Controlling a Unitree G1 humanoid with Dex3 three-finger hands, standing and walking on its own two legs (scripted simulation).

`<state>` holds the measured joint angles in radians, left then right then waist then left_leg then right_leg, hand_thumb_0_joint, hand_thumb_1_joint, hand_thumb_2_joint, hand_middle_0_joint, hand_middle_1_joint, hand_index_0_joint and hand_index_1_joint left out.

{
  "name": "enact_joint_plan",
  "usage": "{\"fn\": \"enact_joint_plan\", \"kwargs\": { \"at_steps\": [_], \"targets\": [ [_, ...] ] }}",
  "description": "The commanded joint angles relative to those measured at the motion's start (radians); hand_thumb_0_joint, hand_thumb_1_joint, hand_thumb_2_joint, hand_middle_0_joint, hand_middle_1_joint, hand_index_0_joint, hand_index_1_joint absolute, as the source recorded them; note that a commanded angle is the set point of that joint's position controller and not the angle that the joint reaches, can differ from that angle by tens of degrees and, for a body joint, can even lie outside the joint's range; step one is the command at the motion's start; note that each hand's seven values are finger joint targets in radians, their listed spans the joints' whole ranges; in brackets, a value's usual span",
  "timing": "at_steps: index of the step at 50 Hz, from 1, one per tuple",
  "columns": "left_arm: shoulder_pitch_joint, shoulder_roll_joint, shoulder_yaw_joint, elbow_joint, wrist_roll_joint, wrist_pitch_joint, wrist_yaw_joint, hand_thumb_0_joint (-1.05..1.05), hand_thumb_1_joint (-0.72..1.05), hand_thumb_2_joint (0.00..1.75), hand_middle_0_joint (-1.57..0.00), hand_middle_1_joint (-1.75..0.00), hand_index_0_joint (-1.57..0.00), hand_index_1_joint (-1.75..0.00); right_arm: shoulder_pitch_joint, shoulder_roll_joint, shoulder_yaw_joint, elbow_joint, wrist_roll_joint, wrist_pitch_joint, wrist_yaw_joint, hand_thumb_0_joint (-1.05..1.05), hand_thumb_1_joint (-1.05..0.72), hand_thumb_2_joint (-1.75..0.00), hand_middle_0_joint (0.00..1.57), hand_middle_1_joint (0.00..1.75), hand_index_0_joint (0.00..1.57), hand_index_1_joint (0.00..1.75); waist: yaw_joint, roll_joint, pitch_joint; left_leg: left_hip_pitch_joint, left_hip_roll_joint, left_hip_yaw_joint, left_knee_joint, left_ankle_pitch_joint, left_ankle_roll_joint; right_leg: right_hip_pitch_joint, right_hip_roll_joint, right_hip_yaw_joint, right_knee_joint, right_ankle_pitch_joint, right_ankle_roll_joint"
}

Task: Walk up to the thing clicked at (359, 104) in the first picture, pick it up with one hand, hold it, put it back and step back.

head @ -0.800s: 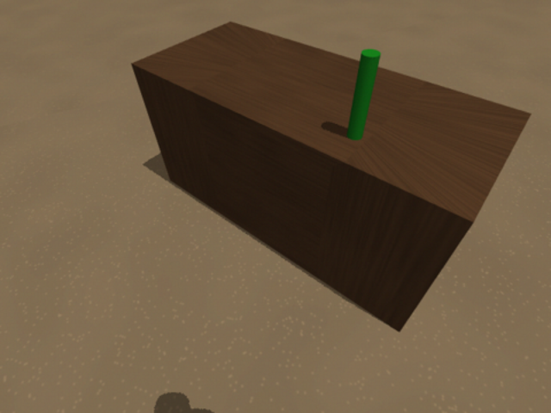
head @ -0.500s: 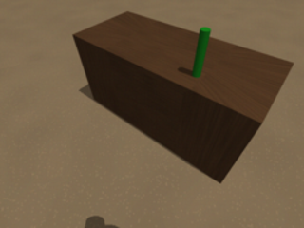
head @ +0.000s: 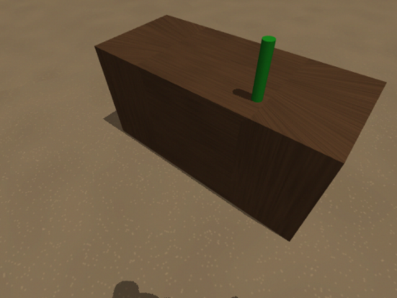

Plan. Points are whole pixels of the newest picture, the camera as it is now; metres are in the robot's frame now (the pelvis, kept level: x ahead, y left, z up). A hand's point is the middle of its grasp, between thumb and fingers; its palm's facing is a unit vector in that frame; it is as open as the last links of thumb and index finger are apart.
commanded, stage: stand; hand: left
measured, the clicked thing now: (262, 71) +0.86 -0.26 -0.01
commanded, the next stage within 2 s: walk up in 0.32 s
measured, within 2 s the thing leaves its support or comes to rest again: neither
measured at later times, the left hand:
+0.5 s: hand out of the picture +0.09 +0.25 -0.15, palm faces -0.17 -0.92 -0.35, open 7.4 cm
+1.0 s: hand (141, 251) +0.28 +0.16 -0.15, palm faces -0.35 -0.85 -0.38, open 7.4 cm
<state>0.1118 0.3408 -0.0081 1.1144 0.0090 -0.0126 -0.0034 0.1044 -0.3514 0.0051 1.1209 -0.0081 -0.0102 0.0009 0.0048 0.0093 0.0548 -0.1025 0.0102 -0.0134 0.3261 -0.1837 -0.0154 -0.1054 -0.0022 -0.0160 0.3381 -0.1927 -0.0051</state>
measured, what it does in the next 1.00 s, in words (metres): walks ahead, turning right: right foot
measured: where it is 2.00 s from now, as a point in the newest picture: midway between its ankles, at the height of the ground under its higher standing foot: (222, 274)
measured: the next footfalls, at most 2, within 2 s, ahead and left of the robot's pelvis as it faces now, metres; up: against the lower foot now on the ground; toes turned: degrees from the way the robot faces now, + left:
right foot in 0.62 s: +0.12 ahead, -0.22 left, +0.00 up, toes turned -19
left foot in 1.06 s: +0.40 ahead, -0.01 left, +0.00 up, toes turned -22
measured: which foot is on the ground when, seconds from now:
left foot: down 0.00-0.64, up 0.66-1.00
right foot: down 0.00-0.36, up 0.38-0.60, down 0.62-1.00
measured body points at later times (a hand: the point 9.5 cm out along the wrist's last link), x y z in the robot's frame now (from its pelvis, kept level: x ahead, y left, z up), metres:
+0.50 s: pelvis +0.01 -0.02 -0.01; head +0.03 -0.03 +0.44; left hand +0.10 +0.30 -0.12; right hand +0.05 -0.35 -0.13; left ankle +0.00 +0.13 -0.75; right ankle +0.02 -0.14 -0.71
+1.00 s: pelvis +0.17 -0.09 -0.02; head +0.18 -0.11 +0.43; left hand +0.30 +0.20 -0.13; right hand +0.14 -0.42 -0.13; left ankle +0.34 +0.01 -0.72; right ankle +0.08 -0.21 -0.75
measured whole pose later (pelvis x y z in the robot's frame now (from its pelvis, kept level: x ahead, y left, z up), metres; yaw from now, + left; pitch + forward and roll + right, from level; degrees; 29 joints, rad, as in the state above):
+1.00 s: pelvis +0.17 -0.09 -0.02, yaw -24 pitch -3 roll -2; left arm 0.41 0.37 0.05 0.85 0.01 -0.07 -0.03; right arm 0.23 -0.44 -0.08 0.83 -0.05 0.00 0.08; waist 0.04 0.07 0.08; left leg -0.50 0.10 -0.02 0.77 -0.26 -0.01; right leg -0.15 0.04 0.08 0.55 -0.36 -0.01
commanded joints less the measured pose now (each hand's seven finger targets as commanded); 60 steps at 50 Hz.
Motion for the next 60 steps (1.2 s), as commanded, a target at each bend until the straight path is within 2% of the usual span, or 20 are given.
{"fn": "enact_joint_plan", "kwargs": {
  "at_steps": [1,15,16,17,19,20,26,28,30,31,32,33,34,39,49,53,54,55,56,60],
  "targets": [
    [-0.032,0.22,0.041,-0.059,0.001,-0.023,0.015,0.0,0.9,0.9,-0.2,-0.3,-0.2,-0.3,-0.03,-0.203,-0.039,-0.054,0.001,-0.02,-0.011,0.0,-0.9,-0.9,0.2,0.3,0.2,0.3,-0.004,-0.019,-0.086,0.018,0.118,-0.083,-0.036,0.172,0.036,0.011,-0.128,0.101,-0.059,0.189,-0.017],
    [-0.038,0.22,0.046,-0.06,0.001,-0.02,0.015,0.0,0.9,0.9,-0.2,-0.3,-0.2,-0.3,-0.031,-0.205,-0.042,-0.06,-0.001,-0.017,-0.01,0.0,-0.9,-0.9,0.2,0.3,0.2,0.3,-0.003,-0.005,-0.061,-0.002,0.115,-0.081,-0.057,0.11,0.035,0.005,-0.124,0.102,-0.072,0.121,-0.023],
    [0.03,0.305,0.124,-0.157,0.024,0.002,-0.023,0.0,0.9,0.9,-0.2,-0.3,-0.2,-0.3,0.005,-0.323,-0.127,-0.155,-0.026,-0.042,-0.002,0.0,-0.9,-0.9,0.2,0.3,0.2,0.3,-0.038,-0.035,-0.085,0.18,0.088,-0.009,0.084,-0.277,0.088,-0.217,-0.054,0.18,0.016,-0.215,-0.067],
    [-0.036,0.279,0.12,-0.169,0.028,0.012,-0.04,0.0,0.9,0.9,-0.2,-0.3,-0.2,-0.3,0.071,-0.327,-0.139,-0.134,-0.028,-0.047,-0.001,0.0,-0.9,-0.9,0.2,0.3,0.2,0.3,-0.079,0.019,-0.02,0.27,0.135,-0.065,0.05,-0.421,0.124,-0.464,-0.043,0.153,0.08,-0.366,-0.055],
    [-0.139,0.244,0.12,-0.235,0.033,0.022,-0.06,0.0,0.9,0.9,-0.2,-0.3,-0.2,-0.3,0.141,-0.375,-0.168,-0.151,-0.022,-0.055,-0.005,0.0,-0.9,-0.9,0.2,0.3,0.2,0.3,-0.139,0.176,0.035,0.207,0.438,-0.318,-0.194,-0.513,0.257,-0.617,-0.033,0.052,0.507,-0.3,-0.019],
    [-0.107,0.254,0.121,-0.25,0.032,0.02,-0.063,0.0,0.9,0.9,-0.2,-0.3,-0.2,-0.3,0.086,-0.381,-0.169,-0.188,-0.02,-0.059,-0.006,0.0,-0.9,-0.9,0.2,0.3,0.2,0.3,-0.099,0.116,0.061,0.1,0.504,-0.337,-0.221,-0.427,0.278,-0.587,-0.086,0.086,0.592,-0.282,-0.007],
    [0.123,0.232,0.142,-0.238,0.012,0.02,-0.108,0.0,0.9,0.9,-0.2,-0.3,-0.2,-0.3,-0.056,-0.323,-0.165,-0.296,-0.046,-0.068,0.017,0.0,-0.9,-0.9,0.2,0.3,0.2,0.3,0.031,0.161,-0.004,0.005,0.298,0.049,-0.078,-0.263,0.173,-0.303,-0.128,0.009,0.389,-0.155,-0.005],
    [0.14,0.234,0.148,-0.238,0.017,0.011,-0.107,0.0,0.9,0.9,-0.2,-0.3,-0.2,-0.3,-0.048,-0.312,-0.165,-0.302,-0.048,-0.058,0.022,0.0,-0.9,-0.9,0.2,0.3,0.2,0.3,0.019,0.129,-0.002,-0.083,0.238,0.133,0.03,-0.269,0.151,-0.191,-0.072,-0.065,0.334,-0.094,0.0],
    [0.279,0.258,0.165,-0.204,0.029,-0.003,-0.088,0.0,0.9,0.9,-0.2,-0.3,-0.2,-0.3,-0.04,-0.292,-0.155,-0.311,-0.04,-0.043,0.025,0.0,-0.9,-0.9,0.2,0.3,0.2,0.3,0.083,-0.012,-0.059,-0.192,0.198,0.194,0.296,-0.257,0.134,0.022,-0.006,-0.128,0.265,-0.038,-0.012],
    [0.4,0.32,0.188,-0.176,0.026,-0.016,-0.068,0.0,0.9,0.9,-0.2,-0.3,-0.2,-0.3,-0.009,-0.234,-0.132,-0.322,-0.037,-0.035,0.027,0.0,-0.9,-0.9,0.2,0.3,0.2,0.3,0.136,-0.206,-0.103,-0.306,0.13,0.218,0.57,-0.227,0.107,0.173,0.013,-0.053,0.21,-0.12,-0.038],
    [0.461,0.398,0.212,-0.186,0.03,-0.023,-0.046,0.0,0.9,0.9,-0.2,-0.3,-0.2,-0.3,-0.003,-0.158,-0.099,-0.358,-0.025,-0.033,0.035,0.0,-0.9,-0.9,0.2,0.3,0.2,0.3,0.166,-0.429,-0.056,-0.532,0.003,0.206,0.821,-0.442,0.055,0.197,-0.161,0.313,0.02,-0.378,-0.114],
    [0.371,0.427,0.203,-0.242,0.023,-0.033,-0.041,0.0,0.9,0.9,-0.2,-0.3,-0.2,-0.3,0.026,-0.195,-0.103,-0.372,-0.012,-0.024,0.041,0.0,-0.9,-0.9,0.2,0.3,0.2,0.3,0.099,-0.34,-0.022,-0.594,-0.011,0.059,0.895,-0.43,0.02,0.083,-0.338,0.737,-0.191,-0.59,-0.202],
    [0.32,0.453,0.205,-0.264,0.008,-0.031,-0.042,0.0,0.9,0.9,-0.2,-0.3,-0.2,-0.3,-0.005,-0.279,-0.128,-0.373,-0.022,-0.024,0.036,0.0,-0.9,-0.9,0.2,0.3,0.2,0.3,0.084,-0.222,0.045,-0.551,0.041,-0.015,0.878,-0.425,0.016,-0.032,-0.392,0.841,-0.223,-0.689,-0.276],
    [0.219,0.349,0.165,-0.297,-0.008,-0.055,-0.012,0.0,0.9,0.9,-0.2,-0.3,-0.2,-0.3,0.136,-0.265,-0.119,-0.302,0.001,-0.021,0.048,0.0,-0.9,-0.9,0.2,0.3,0.2,0.3,-0.001,-0.144,0.044,-0.427,0.122,-0.045,0.73,-0.174,0.038,-0.103,-0.218,0.424,-0.09,-0.283,-0.181],
    [0.283,0.359,0.161,-0.358,-0.003,-0.092,-0.003,0.0,0.9,0.9,-0.2,-0.3,-0.2,-0.3,0.034,-0.263,-0.144,-0.422,-0.039,-0.038,0.073,0.0,-0.9,-0.9,0.2,0.3,0.2,0.3,0.027,-0.095,0.07,-0.389,0.103,-0.006,0.407,-0.058,0.006,-0.17,-0.196,0.357,-0.001,-0.218,-0.194],
    [0.232,0.301,0.134,-0.389,0.007,-0.09,0.009,0.0,0.9,0.9,-0.2,-0.3,-0.2,-0.3,0.284,-0.296,-0.171,-0.372,-0.037,-0.062,0.062,0.0,-0.9,-0.9,0.2,0.3,0.2,0.3,-0.123,-0.014,-0.077,0.053,0.043,0.032,0.215,-0.077,0.057,-0.3,-0.099,0.2,0.397,0.14,-0.109],
    [0.296,0.225,0.11,-0.387,0.001,-0.091,0.011,0.0,0.9,0.9,-0.2,-0.3,-0.2,-0.3,0.385,-0.36,-0.194,-0.358,-0.044,-0.072,0.05,0.0,-0.9,-0.9,0.2,0.3,0.2,0.3,-0.163,0.198,-0.143,0.187,0.182,-0.181,0.091,-0.266,0.105,-0.414,-0.001,0.106,0.708,0.105,-0.063],
    [0.355,0.175,0.092,-0.385,-0.014,-0.091,0.015,0.0,0.9,0.9,-0.2,-0.3,-0.2,-0.3,0.353,-0.39,-0.196,-0.38,-0.038,-0.076,0.041,0.0,-0.9,-0.9,0.2,0.3,0.2,0.3,-0.109,0.318,-0.116,0.266,0.38,-0.539,-0.025,-0.291,0.169,-0.642,0.121,0.056,0.85,-0.306,-0.025],
    [0.373,0.281,0.116,-0.362,-0.004,-0.083,0.028,0.0,0.9,0.9,-0.2,-0.3,-0.2,-0.3,0.29,-0.411,-0.2,-0.391,-0.007,-0.069,0.046,0.0,-0.9,-0.9,0.2,0.3,0.2,0.3,-0.075,0.204,-0.113,0.178,0.464,-0.684,-0.067,-0.376,0.262,-0.612,0.043,0.11,0.935,-0.365,-0.041],
    [0.326,0.291,0.122,-0.323,-0.026,-0.075,0.006,0.0,0.9,0.9,-0.2,-0.3,-0.2,-0.3,0.195,-0.304,-0.151,-0.42,-0.005,-0.07,0.037,0.0,-0.9,-0.9,0.2,0.3,0.2,0.3,-0.023,0.124,0.051,-0.096,0.284,-0.21,-0.047,-0.037,0.183,-0.495,-0.049,0.112,0.856,-0.156,-0.042]
  ]
}}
